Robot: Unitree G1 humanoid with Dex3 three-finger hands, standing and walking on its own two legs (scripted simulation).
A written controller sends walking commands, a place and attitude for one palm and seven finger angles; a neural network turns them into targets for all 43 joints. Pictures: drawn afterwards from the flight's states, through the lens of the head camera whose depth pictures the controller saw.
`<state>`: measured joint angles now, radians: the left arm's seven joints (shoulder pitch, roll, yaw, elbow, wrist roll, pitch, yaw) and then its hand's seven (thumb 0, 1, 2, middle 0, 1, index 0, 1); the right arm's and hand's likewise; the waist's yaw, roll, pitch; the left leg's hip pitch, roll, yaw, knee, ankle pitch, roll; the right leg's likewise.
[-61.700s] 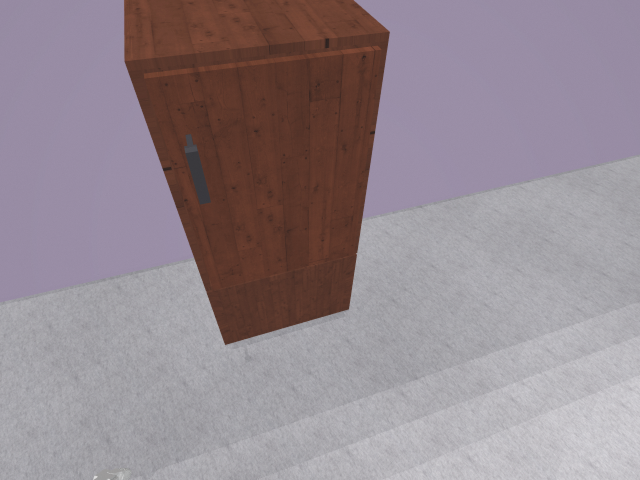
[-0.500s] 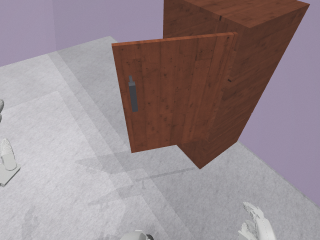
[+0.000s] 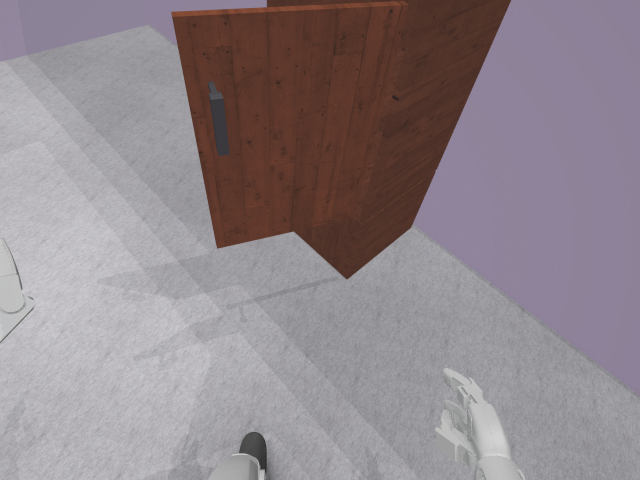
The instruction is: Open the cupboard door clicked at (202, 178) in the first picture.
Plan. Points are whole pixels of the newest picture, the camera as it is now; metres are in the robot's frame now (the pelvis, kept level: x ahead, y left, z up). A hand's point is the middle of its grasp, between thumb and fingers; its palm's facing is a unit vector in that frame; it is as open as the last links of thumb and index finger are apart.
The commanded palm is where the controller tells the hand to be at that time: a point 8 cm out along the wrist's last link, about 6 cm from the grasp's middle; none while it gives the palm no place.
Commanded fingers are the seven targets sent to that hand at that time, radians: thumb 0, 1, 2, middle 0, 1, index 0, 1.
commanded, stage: stop stepping back and stand still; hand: left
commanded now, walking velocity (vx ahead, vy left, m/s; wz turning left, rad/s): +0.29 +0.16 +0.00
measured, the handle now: (217, 119) +0.68 +0.26 +0.03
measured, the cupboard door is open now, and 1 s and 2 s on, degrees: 67 67 67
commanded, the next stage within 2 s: let the arm hang, fingers relaxed in 1.40 s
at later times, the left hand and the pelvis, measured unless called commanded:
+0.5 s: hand out of the picture +0.12 +0.24 +0.18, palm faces +0.45 -0.76 -0.48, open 7.4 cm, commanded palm +0.07 +0.28 +0.20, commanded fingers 0.00 0.90 0.90 -0.20 -0.30 -0.20 -0.30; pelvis -0.07 -0.02 +0.02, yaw +1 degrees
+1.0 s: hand out of the picture +0.10 +0.28 +0.17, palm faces +0.45 -0.77 -0.46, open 7.4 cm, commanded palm +0.04 +0.31 +0.20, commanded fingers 0.00 0.90 0.90 -0.20 -0.30 -0.20 -0.30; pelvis -0.10 +0.01 +0.02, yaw +1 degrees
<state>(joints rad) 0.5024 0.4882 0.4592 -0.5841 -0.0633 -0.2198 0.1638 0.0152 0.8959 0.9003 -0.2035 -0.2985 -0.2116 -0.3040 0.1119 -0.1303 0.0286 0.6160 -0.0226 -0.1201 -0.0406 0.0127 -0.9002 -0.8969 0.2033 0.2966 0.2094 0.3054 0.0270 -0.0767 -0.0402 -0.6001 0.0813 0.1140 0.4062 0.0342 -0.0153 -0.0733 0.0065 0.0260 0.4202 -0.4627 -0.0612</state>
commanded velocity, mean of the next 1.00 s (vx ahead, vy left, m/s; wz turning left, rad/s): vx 0.11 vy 0.03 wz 0.00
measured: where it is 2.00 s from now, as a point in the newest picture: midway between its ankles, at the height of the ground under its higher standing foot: outside the picture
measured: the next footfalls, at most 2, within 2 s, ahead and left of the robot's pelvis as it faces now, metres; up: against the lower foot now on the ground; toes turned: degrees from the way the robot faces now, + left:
left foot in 0.12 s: +0.14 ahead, +0.09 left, +0.00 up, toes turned +2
right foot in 0.28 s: -0.05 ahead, -0.10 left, +0.00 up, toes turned -2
